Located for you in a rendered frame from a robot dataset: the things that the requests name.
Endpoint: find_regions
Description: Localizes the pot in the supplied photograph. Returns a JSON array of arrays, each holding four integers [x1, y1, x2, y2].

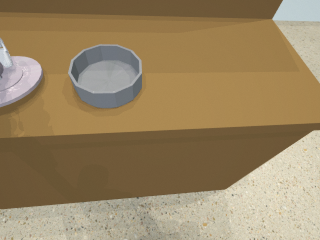
[[68, 44, 142, 109]]

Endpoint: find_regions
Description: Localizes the table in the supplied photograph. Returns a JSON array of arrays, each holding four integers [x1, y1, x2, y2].
[[0, 0, 320, 210]]

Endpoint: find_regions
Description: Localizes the robot left hand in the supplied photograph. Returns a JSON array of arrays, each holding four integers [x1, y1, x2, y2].
[[0, 38, 13, 80]]

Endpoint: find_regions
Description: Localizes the lid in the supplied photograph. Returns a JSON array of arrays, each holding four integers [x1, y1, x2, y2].
[[0, 56, 43, 107]]

